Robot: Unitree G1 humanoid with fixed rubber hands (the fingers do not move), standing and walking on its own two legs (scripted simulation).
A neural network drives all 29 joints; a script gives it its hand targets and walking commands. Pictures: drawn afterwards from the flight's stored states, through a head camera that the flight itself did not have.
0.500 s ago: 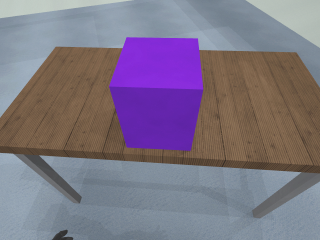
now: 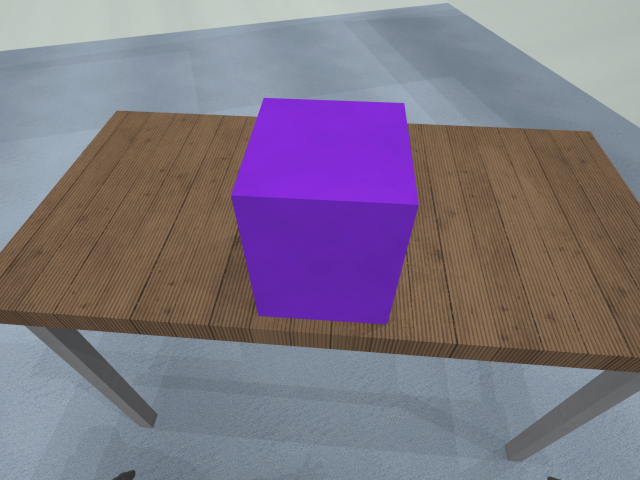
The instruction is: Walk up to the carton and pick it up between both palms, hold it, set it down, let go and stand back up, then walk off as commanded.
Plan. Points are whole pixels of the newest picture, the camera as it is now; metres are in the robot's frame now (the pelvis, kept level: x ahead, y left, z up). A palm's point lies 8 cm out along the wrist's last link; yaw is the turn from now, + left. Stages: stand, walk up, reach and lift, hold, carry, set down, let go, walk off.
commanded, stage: walk up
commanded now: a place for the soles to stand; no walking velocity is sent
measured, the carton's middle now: (327, 214) +0.46 +0.03 +0.07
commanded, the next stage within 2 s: reach and lift in 0.30 s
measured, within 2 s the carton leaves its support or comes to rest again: neither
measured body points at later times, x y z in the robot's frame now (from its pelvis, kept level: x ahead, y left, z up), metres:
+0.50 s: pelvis -0.02 +0.00 -0.02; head +0.01 +0.01 +0.43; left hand +0.18 +0.29 -0.11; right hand +0.15 -0.29 -0.12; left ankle -0.03 +0.12 -0.75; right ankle +0.05 -0.13 -0.75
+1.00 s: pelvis +0.02 -0.01 -0.01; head +0.01 +0.01 +0.44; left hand +0.18 +0.27 -0.07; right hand +0.17 -0.25 -0.07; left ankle -0.03 +0.12 -0.75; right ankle +0.05 -0.13 -0.75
